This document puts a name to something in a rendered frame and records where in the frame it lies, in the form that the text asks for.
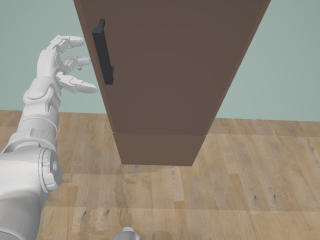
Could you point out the left robot shin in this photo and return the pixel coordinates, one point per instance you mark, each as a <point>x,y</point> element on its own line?
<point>128,229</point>

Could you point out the handle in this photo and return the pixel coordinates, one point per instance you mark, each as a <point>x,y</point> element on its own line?
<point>102,52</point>

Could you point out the cupboard door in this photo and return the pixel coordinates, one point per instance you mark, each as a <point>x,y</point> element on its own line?
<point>172,59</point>

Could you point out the robot left upper arm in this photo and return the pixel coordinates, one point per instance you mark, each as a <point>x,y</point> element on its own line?
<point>27,177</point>

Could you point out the left robot forearm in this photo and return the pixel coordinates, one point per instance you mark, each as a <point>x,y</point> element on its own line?
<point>39,122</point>

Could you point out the left robot hand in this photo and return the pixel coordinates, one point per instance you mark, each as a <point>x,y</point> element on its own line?
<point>50,65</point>

